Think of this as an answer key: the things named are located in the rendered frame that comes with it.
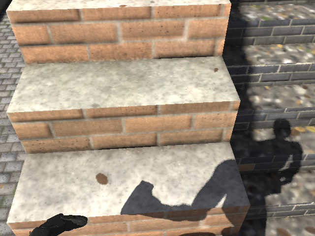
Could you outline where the robot left hand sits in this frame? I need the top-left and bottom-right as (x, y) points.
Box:
(29, 213), (88, 236)

